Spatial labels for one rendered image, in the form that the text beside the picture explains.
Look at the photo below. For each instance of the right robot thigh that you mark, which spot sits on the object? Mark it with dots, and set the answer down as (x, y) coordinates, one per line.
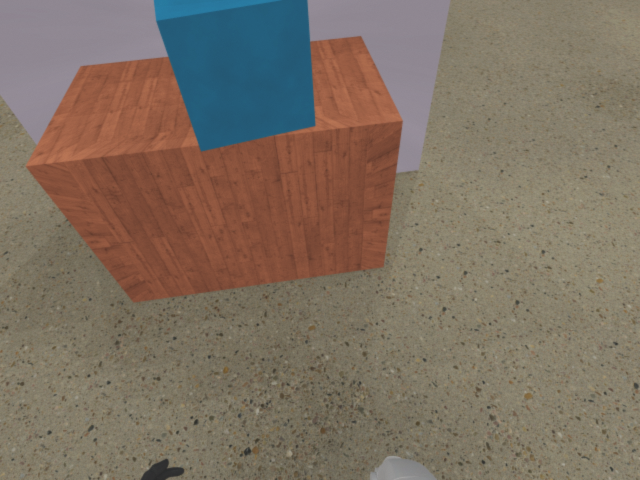
(401, 469)

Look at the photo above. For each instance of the pedestal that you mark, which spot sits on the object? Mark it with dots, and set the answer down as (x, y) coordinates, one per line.
(121, 161)

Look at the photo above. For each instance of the carton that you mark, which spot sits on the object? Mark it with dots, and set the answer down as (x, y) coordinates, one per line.
(243, 67)

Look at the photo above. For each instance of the robot left hand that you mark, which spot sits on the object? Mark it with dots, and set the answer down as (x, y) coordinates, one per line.
(159, 471)

